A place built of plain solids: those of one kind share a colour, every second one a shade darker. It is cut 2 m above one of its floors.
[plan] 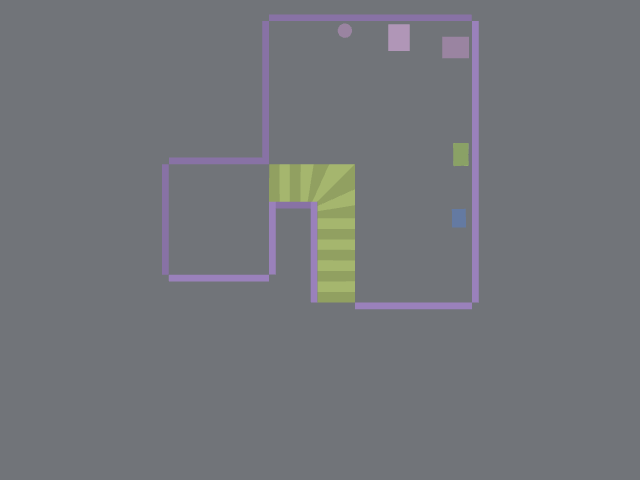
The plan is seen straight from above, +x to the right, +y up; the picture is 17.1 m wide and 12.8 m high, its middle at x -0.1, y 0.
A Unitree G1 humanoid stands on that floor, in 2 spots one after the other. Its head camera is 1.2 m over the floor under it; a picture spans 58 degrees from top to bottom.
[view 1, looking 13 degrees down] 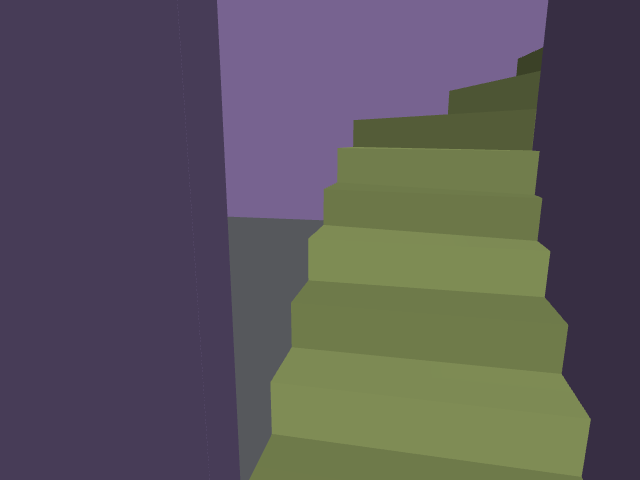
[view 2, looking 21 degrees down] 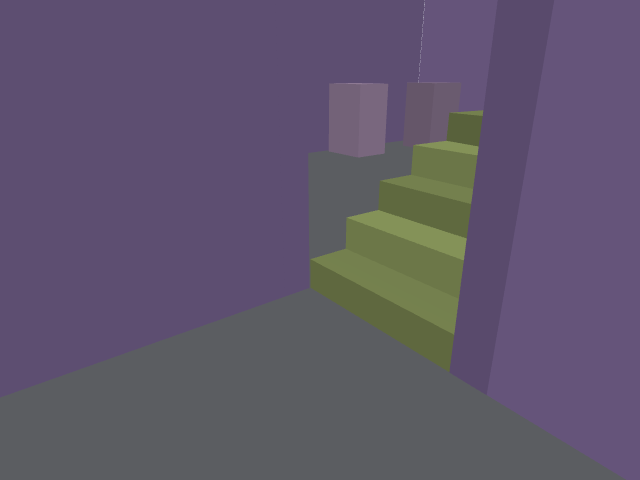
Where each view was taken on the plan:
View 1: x -2.46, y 1.58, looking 12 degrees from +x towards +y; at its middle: tread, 1.93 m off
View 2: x -2.84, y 0.15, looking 52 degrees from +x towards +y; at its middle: ground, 3.35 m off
